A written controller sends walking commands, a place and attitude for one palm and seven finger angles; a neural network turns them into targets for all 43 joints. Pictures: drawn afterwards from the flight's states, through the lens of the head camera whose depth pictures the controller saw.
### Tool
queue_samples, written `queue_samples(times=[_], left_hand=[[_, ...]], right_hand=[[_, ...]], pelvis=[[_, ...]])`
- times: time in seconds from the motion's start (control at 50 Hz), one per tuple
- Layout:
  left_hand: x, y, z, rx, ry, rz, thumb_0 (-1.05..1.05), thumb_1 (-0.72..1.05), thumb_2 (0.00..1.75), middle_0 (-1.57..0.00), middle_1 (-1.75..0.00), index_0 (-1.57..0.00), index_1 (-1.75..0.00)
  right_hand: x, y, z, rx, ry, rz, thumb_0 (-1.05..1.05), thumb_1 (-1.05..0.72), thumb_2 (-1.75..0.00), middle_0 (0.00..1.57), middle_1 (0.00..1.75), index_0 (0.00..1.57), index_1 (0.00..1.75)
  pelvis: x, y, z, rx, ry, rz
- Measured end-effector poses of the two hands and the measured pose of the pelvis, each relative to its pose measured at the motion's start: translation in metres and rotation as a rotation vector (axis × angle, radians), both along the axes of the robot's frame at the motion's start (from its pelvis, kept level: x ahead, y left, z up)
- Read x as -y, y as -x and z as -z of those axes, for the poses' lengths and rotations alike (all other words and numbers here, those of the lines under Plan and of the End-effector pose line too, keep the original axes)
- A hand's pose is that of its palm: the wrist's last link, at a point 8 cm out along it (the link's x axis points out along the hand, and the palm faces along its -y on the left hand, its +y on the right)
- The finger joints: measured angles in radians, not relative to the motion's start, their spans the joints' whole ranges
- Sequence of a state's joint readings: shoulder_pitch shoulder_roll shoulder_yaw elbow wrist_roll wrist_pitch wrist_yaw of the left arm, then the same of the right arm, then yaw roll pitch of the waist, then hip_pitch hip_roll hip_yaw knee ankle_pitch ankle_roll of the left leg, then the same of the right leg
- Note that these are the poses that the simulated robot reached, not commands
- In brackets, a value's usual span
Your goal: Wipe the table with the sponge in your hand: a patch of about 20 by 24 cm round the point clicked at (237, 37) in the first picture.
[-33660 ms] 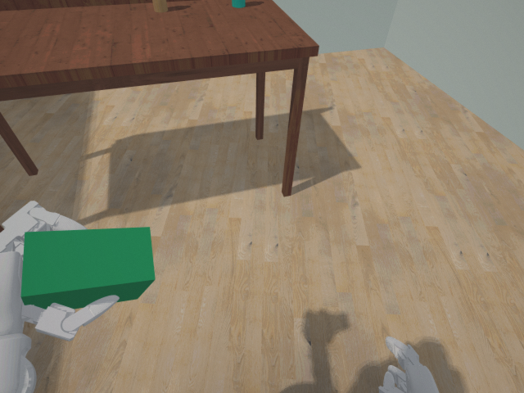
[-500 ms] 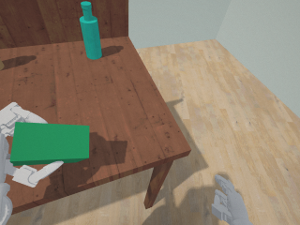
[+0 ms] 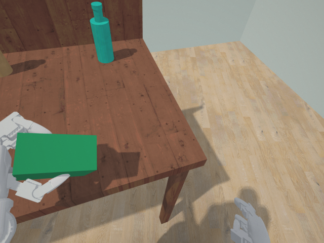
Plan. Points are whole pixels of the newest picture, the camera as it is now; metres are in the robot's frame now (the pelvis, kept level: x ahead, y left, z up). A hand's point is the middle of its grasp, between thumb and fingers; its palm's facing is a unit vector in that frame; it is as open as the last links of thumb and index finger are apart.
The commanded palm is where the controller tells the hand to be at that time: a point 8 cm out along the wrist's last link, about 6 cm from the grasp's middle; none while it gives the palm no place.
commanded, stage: look again from close up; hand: left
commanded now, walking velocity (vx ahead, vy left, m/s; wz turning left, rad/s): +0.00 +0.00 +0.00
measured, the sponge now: (68, 157) +0.24 +0.21 +0.13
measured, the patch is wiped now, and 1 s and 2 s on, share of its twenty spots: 0.00 0.00 0.00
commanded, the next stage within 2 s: come to a stop and stand still in 0.22 s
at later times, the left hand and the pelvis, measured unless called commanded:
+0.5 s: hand (21, 135) +0.25 +0.28 +0.18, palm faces +0.47 -0.80 -0.38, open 10.3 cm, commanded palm +0.16 +0.27 +0.17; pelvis +0.00 +0.00 +0.00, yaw -1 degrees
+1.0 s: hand (37, 159) +0.22 +0.24 +0.16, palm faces +0.38 -0.87 -0.31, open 10.3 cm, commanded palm +0.15 +0.28 +0.17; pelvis -0.01 +0.00 +0.00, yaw +0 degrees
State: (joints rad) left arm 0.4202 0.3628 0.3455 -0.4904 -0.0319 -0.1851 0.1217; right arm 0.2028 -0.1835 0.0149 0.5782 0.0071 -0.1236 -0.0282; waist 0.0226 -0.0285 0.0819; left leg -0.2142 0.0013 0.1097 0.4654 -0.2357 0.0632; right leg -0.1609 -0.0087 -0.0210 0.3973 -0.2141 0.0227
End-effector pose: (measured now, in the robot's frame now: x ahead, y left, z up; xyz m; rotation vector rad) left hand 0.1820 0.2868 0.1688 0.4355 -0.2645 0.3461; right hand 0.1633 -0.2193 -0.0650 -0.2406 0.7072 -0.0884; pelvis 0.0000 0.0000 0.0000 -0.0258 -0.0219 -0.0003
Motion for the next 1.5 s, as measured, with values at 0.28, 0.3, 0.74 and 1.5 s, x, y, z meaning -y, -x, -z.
queue_samples(times=[0.28,0.3,0.74,1.5], left_hand=[[0.002,-0.002,0.003,-0.016,0.006,-0.004,-0.02,-0.52,1.03,-0.7,-1.33,-0.74,-1.32],[0.002,-0.003,0.003,-0.015,0.008,-0.005,-0.02,-0.52,1.03,-0.7,-1.33,-0.74,-1.32],[-0.002,0.008,0.009,-0.011,-0.003,0.018,-0.02,-0.52,1.03,-0.7,-1.33,-0.74,-1.32],[-0.001,0.004,-0.001,0.015,0.009,0.007,-0.02,-0.52,1.03,-0.7,-1.33,-0.74,-1.32]], right_hand=[[0.012,-0.008,-0.005,0.009,0.021,0.02,0.02,-0.9,-0.9,0.2,0.3,0.2,0.3],[0.011,-0.009,-0.005,0.011,0.02,0.018,0.02,-0.9,-0.9,0.2,0.3,0.2,0.3],[0.001,0.008,-0.002,0.02,0.002,-0.022,0.02,-0.9,-0.9,0.2,0.3,0.2,0.3],[-0.004,-0.003,-0.005,0.024,-0.003,-0.023,0.02,-0.9,-0.9,0.2,0.3,0.2,0.3]], pelvis=[[0.003,-0.005,0.0,-0.001,0.0,0.0],[0.003,-0.005,0.0,-0.001,0.0,0.0],[0.004,0.004,0.003,-0.001,-0.005,0.001],[0.0,0.002,0.0,0.005,-0.002,0.0]])
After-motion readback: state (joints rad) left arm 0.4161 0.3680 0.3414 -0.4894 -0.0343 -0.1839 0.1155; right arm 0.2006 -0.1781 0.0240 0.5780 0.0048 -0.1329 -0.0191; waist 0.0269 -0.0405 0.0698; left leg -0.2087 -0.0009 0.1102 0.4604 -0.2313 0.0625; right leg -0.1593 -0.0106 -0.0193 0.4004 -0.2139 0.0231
